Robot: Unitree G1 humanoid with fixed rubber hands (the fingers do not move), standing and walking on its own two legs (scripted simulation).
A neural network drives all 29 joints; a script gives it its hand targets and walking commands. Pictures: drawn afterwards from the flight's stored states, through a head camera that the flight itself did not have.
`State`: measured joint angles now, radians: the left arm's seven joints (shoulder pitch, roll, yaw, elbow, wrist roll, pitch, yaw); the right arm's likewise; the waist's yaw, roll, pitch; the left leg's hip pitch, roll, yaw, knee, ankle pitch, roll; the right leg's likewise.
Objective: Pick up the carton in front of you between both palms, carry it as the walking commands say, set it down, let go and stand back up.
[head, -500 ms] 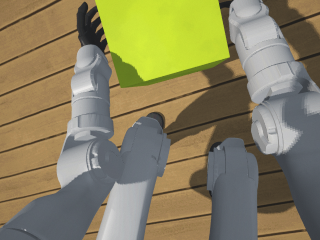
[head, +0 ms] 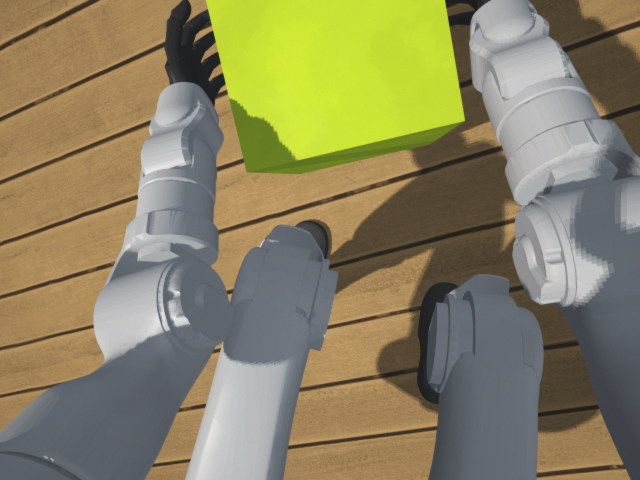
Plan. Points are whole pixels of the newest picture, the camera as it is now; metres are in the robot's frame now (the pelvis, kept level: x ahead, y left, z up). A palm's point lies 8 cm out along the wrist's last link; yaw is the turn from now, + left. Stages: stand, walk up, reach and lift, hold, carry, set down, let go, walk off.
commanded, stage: set down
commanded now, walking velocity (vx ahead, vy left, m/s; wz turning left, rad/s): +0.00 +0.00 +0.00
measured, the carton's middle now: (341, 74) +0.50 +0.10 -0.26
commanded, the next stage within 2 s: let go in 1.78 s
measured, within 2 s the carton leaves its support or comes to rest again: rests again in 0.04 s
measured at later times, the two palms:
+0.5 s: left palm (191, 95) +0.44 +0.26 -0.18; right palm (487, 11) +0.56 -0.04 -0.20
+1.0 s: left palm (134, 97) +0.43 +0.29 -0.12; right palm out of the picture +0.59 -0.05 -0.11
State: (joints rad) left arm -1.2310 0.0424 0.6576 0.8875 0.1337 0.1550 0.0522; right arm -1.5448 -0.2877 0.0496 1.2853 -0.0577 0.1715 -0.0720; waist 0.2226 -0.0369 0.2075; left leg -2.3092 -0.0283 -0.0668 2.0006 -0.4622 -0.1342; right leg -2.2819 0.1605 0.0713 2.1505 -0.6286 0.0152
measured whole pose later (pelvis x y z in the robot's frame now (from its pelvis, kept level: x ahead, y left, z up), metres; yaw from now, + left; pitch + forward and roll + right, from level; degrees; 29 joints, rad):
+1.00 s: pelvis -0.01 +0.02 +0.02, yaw +2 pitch +41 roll +3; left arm -1.09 0.12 0.34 0.77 -0.21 0.08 0.19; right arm -1.47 -0.46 0.12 1.06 0.08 0.19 -0.03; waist 0.22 -0.02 0.20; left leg -2.26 -0.01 0.00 1.94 -0.41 -0.05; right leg -2.19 0.03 0.06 2.09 -0.63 0.01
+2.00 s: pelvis +0.05 +0.02 +0.26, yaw -1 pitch +44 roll +0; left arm -0.63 0.01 0.37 0.52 0.04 0.16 0.02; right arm -0.99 -0.26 -0.17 0.87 -0.15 0.21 0.01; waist 0.20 -0.04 -0.15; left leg -1.56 0.01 -0.03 1.05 -0.25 -0.03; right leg -1.50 0.06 0.07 1.13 -0.40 0.02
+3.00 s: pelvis +0.14 +0.00 +0.38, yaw +1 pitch +0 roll +1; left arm 0.22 0.22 0.03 0.42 0.02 0.13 -0.03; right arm 0.25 -0.22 -0.02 0.48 0.02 0.03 0.02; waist 0.00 -0.03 0.02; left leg -0.22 0.00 -0.06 0.44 -0.22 -0.04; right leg -0.12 0.03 0.04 0.45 -0.33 -0.02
